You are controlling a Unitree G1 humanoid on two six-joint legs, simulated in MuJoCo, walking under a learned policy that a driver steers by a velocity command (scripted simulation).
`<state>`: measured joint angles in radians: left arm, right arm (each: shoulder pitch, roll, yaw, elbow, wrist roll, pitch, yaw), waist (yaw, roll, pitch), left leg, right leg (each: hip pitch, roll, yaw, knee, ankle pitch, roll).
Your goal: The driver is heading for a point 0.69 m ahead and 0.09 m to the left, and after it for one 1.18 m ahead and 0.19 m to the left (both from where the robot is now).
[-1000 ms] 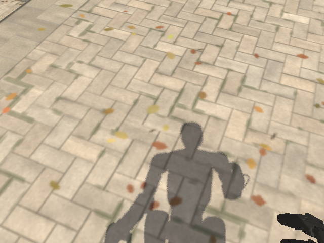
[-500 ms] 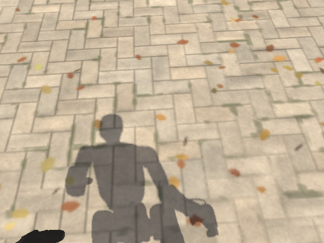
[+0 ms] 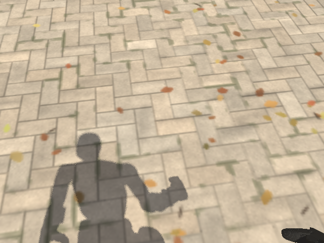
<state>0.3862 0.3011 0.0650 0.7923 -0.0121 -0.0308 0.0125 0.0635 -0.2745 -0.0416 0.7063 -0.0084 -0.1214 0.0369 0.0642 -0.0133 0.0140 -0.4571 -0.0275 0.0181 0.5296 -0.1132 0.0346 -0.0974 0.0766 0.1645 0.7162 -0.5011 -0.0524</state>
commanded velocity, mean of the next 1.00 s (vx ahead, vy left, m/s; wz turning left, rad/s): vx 0.50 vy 0.00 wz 0.09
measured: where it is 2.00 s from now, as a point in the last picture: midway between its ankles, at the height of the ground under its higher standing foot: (170, 156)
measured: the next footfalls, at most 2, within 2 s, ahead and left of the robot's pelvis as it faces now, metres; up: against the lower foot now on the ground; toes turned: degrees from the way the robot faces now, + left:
right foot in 0.48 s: +0.44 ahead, -0.13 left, +0.00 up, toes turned -1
left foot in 1.02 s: +0.73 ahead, +0.12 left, +0.00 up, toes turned +12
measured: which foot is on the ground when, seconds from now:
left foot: down 0.00-0.50, up 0.52-1.00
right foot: up 0.00-0.46, down 0.48-1.00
